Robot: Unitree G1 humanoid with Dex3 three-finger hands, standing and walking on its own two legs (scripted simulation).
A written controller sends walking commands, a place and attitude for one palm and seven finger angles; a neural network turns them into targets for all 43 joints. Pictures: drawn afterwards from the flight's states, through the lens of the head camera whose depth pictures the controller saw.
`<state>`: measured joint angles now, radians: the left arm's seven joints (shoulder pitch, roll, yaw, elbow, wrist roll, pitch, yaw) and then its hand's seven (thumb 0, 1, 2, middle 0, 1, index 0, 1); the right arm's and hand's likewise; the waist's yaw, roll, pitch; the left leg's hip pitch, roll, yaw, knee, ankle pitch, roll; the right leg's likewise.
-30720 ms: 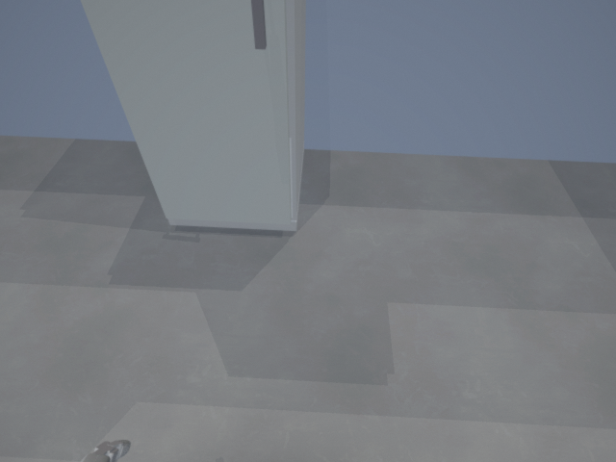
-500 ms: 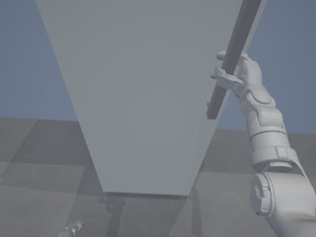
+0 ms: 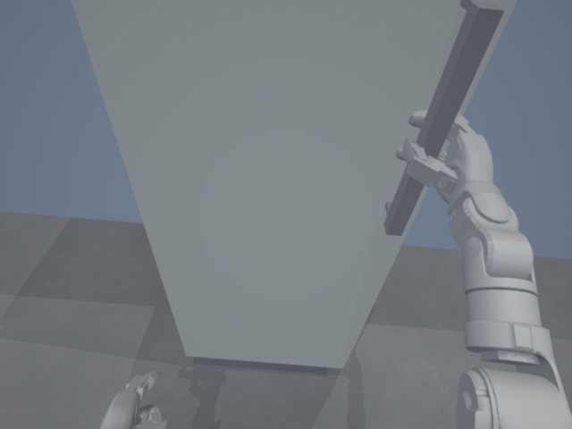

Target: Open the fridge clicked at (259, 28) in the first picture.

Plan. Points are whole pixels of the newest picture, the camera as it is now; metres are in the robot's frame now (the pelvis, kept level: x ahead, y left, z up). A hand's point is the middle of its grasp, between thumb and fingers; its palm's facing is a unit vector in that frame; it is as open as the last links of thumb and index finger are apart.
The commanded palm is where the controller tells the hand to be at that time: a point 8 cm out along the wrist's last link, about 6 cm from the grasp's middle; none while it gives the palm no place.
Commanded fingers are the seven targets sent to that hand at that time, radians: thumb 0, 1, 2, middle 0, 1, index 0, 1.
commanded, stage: pull the door a little, standing still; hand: right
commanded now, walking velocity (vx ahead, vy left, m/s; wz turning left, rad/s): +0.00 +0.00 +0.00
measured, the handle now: (423, 136) +0.46 -0.14 +0.23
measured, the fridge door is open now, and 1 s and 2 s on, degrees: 0 14 39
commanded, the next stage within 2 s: walk backward, drawing the door open in 0.40 s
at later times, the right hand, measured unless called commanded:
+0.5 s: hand (418, 185) +0.36 -0.11 +0.22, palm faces -0.06 +1.00 -0.04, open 6.5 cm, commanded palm +0.34 -0.17 +0.21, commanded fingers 0.00 -0.90 -0.90 0.45 1.40 0.45 1.40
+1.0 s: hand (411, 224) +0.31 -0.10 +0.20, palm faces +0.23 +0.93 -0.27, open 7.3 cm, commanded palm +0.26 -0.15 +0.21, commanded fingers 0.00 -0.90 -0.90 0.45 1.40 0.45 1.40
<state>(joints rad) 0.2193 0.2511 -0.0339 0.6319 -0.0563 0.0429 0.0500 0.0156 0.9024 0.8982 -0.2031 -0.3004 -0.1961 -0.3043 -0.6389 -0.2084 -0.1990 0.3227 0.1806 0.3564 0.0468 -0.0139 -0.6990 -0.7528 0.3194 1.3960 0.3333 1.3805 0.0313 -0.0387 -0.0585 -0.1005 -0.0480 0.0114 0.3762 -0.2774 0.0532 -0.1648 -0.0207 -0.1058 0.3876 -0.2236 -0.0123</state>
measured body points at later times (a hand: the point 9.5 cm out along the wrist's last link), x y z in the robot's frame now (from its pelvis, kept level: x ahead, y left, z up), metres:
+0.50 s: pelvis +0.05 +0.00 +0.00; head +0.03 +0.03 +0.45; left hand +0.24 +0.22 -0.08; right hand +0.36 -0.17 +0.22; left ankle -0.05 +0.08 -0.73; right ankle -0.01 -0.13 -0.73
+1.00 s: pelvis +0.03 +0.06 +0.00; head +0.09 +0.10 +0.44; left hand +0.22 +0.26 -0.12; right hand +0.29 -0.15 +0.22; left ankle +0.00 +0.08 -0.74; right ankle +0.02 -0.10 -0.69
